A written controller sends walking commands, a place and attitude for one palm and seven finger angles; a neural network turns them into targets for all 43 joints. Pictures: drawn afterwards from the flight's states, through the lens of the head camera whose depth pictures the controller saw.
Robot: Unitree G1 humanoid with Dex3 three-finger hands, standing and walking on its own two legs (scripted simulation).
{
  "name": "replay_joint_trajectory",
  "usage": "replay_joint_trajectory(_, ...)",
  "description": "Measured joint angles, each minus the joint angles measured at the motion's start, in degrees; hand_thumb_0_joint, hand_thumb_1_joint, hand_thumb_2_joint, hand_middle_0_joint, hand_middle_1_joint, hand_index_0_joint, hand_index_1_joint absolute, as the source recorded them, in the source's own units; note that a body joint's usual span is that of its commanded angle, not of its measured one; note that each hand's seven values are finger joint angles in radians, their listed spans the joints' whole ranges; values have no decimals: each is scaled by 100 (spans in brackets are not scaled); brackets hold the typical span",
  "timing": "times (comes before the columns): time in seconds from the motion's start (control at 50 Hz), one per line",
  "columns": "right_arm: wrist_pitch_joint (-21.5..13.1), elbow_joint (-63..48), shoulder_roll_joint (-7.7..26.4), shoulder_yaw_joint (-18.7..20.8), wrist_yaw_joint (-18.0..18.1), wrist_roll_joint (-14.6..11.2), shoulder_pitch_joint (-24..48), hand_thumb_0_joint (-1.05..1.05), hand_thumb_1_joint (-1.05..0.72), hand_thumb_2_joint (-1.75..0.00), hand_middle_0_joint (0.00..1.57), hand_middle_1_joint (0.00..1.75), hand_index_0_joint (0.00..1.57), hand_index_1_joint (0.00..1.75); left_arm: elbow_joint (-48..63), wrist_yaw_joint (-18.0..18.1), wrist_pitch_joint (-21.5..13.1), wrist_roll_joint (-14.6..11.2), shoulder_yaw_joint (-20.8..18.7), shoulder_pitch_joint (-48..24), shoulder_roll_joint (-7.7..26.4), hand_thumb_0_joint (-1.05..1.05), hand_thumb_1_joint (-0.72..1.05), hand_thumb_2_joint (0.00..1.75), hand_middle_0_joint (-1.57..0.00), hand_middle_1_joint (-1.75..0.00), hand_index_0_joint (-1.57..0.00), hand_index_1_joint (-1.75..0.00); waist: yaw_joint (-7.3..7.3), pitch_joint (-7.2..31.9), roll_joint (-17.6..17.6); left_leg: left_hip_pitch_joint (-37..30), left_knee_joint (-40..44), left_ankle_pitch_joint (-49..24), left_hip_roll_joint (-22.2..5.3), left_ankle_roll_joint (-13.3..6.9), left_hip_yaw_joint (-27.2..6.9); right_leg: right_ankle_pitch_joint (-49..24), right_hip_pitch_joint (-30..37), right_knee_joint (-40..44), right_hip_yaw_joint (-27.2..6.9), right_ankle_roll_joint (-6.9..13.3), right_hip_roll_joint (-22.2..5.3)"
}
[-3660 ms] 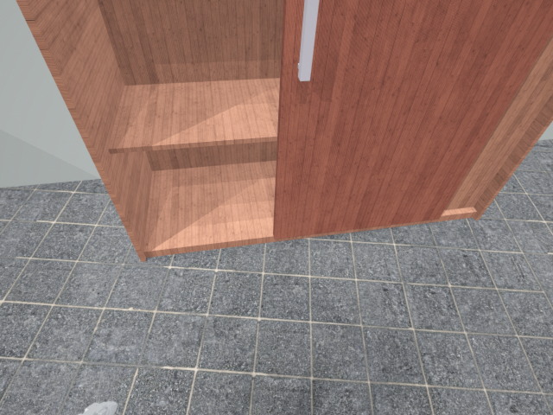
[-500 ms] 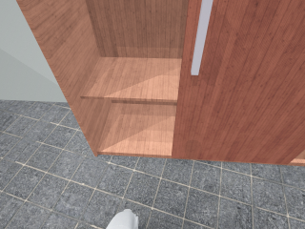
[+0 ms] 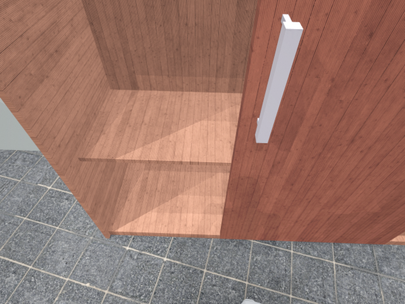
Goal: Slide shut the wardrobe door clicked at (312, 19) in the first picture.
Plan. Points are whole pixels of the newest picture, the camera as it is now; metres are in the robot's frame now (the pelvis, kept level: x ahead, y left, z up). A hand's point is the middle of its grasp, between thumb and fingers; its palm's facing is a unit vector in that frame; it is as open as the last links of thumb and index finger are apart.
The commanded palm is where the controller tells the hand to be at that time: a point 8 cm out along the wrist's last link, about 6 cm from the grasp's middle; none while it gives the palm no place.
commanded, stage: come to a stop and stand still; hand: right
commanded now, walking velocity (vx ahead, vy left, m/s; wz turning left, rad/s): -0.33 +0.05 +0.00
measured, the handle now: (272, 86) +0.49 -0.11 +0.18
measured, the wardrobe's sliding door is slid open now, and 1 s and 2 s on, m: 0.56 0.56 0.56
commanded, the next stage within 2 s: look again from close up in 1.66 s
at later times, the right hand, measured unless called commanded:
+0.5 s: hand out of the picture -0.02 -0.18 -0.17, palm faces +0.05 +0.96 -0.29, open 7.4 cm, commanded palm none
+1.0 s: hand out of the picture -0.09 -0.15 -0.18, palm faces +0.12 +0.98 -0.16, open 7.4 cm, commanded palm none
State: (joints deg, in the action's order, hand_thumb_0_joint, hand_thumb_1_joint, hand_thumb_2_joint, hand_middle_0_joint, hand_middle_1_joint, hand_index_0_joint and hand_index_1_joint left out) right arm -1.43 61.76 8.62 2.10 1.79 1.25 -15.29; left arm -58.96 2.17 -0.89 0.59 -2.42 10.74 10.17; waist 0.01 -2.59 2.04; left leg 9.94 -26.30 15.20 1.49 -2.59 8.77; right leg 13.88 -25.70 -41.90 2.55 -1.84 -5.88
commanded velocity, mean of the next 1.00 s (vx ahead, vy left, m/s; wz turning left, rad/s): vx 0.01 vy -0.02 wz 0.00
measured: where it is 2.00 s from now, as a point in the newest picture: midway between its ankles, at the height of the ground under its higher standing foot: outside the picture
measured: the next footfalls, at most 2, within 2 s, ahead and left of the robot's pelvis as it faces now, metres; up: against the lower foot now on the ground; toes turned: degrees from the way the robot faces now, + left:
right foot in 0.04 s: +0.13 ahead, -0.12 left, +0.00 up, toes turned -5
left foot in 0.46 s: -0.04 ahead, +0.14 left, +0.00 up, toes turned +2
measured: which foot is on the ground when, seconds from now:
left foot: down 0.00-0.06, up 0.08-0.44, down 0.46-1.00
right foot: up 0.00-0.02, down 0.04-0.46, up 0.48-0.88, down 0.90-1.00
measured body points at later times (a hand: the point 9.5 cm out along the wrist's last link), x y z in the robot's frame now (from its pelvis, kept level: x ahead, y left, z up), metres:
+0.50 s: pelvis -0.04 +0.03 -0.01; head -0.04 +0.05 +0.44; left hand +0.02 +0.26 -0.17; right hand -0.02 -0.23 -0.14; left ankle -0.08 +0.14 -0.74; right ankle +0.08 -0.11 -0.72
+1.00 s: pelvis -0.05 +0.01 +0.00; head -0.04 +0.00 +0.45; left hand -0.01 +0.24 -0.15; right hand -0.10 -0.21 -0.16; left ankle -0.08 +0.14 -0.73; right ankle -0.08 -0.10 -0.73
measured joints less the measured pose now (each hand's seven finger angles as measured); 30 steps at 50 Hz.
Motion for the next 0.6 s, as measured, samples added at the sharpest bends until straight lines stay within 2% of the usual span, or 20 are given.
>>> replay_joint_trajectory(0.04, 95, -38, -32, 0, -1, -9, -67, -1, -92, -90, 20, 29, 20, 30, 71, -20, 48, 2, 5, -127, 5, 0, 93, 90, -19, -30, -20, -30, 77, -46, -10, -5, -308, 247, -26, 79, -16, -471, 290, 570, 51, 3, 85)
replay_joint_trajectory(0.08, 203, -75, 25, 16, 16, -31, -49, 0, -92, -90, 20, 29, 20, 30, 100, -31, 89, 14, 12, -245, -96, 0, 93, 90, -19, -30, -20, -30, 146, -122, -212, 96, -724, 501, -183, 164, -68, -279, 450, 686, 151, 225, 215)
replay_joint_trajectory(0.12, 285, -168, 80, 38, 58, -62, 19, 0, -91, -90, 20, 29, 20, 30, 178, -31, 108, 25, 71, -378, -196, 0, 92, 90, -20, -30, -20, -30, 243, -242, -360, 457, -1607, 1206, -195, 254, -320, -196, 488, 732, 263, 362, 260)
replay_joint_trajectory(0.16, 365, -248, 124, 76, 72, -64, 117, 0, -91, -90, 20, 29, 20, 30, 266, 2, 125, 39, 114, -492, -263, 0, 92, 90, -20, -30, -20, -30, 233, -342, -366, 928, -2786, 1683, -62, 285, -597, -308, 482, 884, 276, 404, 233)
replay_joint_trajectory(0.22, 430, -382, 226, 166, 37, -53, 270, 0, -91, -90, 20, 29, 20, 30, 353, 38, 175, 57, 128, -605, -318, 0, 91, 90, -20, -30, -20, -30, 193, -450, -358, 1440, -3971, 1461, 19, 367, -877, -572, 437, 1172, 252, 407, 214)
replay_joint_trajectory(0.26, 457, -455, 306, 210, 6, -50, 322, 0, -91, -90, 20, 29, 20, 30, 375, 50, 201, 50, 111, -638, -313, 0, 91, 90, -20, -30, -20, -30, 175, -455, -366, 1582, -4231, 1211, -19, 433, -1003, -720, 394, 1323, 259, 387, 211)
replay_joint_trajectory(0.3, 494, -498, 371, 241, -22, -44, 339, 0, -91, -90, 20, 29, 20, 30, 373, 43, 224, 53, 78, -627, -286, 0, 91, 90, -20, -30, -21, -30, 145, -415, -351, 1534, -4064, 1105, -93, 472, -1057, -830, 346, 1412, 256, 361, 200)
replay_joint_trajectory(0.34, 534, -513, 411, 253, -43, -32, 333, 0, -91, -90, 20, 29, 20, 30, 357, 25, 253, 64, 31, -576, -242, 0, 91, 90, -20, -30, -21, -30, 101, -348, -308, 1330, -3551, 1139, -183, 473, -1039, -919, 310, 1470, 248, 328, 189)
replay_joint_trajectory(0.42, 511, -487, 400, 209, -68, -34, 244, 0, -91, -90, 20, 29, 20, 30, 281, -50, 335, 113, -67, -375, -99, 0, 91, 90, -20, -30, -21, -30, -16, -145, -146, 612, -1866, 1300, -286, 314, -838, -1084, 242, 1550, 202, 235, 176)
replay_joint_trajectory(0.46, 406, -463, 386, 169, -69, -25, 104, 0, -91, -90, 20, 29, 20, 30, 196, -92, 398, 108, -110, -220, -39, 0, 91, 90, -20, -30, -21, -30, -31, 16, -146, 122, -709, 937, -320, 219, -742, -941, 150, 1449, 216, 155, 241)
replay_joint_trajectory(0.52, 366, -316, 182, 42, -40, 32, -138, 0, -91, -90, 20, 29, 20, 30, 9, -131, 541, 75, -172, 102, 105, 0, 91, 90, -20, -30, -20, -30, -27, 231, 61, -11, -448, 496, -287, 165, -631, 354, -46, 607, -73, 39, 364)
replay_joint_trajectory(0.56, 354, -209, 59, -1, -26, 16, -353, 0, -91, -90, 20, 29, 20, 30, -119, -178, 581, 94, -177, 329, 156, 0, 91, 90, -20, -30, -20, -30, 35, 430, 59, -136, -93, 309, -309, 155, -693, 408, -102, -96, -165, 52, 472)
replay_joint_trajectory(0.6, 297, -113, -39, -43, -35, -4, -498, 1, -91, -90, 20, 29, 20, 30, -197, -218, 517, 90, -158, 504, 188, 0, 91, 90, -20, -30, -20, -30, 25, 504, 42, -243, 254, 95, -307, 151, -756, 223, -29, -502, -160, 42, 489)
